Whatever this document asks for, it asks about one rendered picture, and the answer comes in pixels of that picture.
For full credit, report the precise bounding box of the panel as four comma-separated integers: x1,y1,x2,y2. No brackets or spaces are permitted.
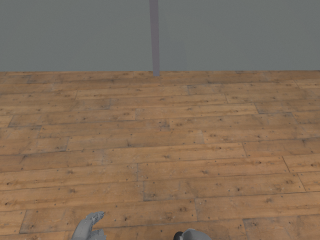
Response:
149,0,160,77

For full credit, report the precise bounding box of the right robot shin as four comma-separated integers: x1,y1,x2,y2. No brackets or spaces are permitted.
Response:
182,228,195,234

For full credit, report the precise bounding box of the right robot thigh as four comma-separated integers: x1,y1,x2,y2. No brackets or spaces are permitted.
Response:
178,230,212,240

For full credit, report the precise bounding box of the left robot hand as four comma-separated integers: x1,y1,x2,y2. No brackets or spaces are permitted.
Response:
71,211,107,240

